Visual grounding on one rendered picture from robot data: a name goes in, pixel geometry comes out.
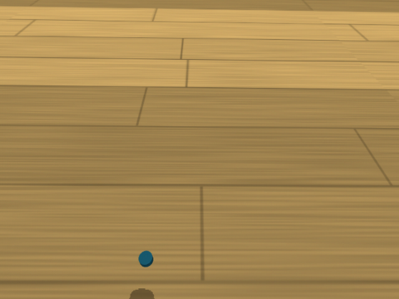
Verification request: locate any tin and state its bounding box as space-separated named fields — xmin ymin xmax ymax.
xmin=138 ymin=251 xmax=153 ymax=267

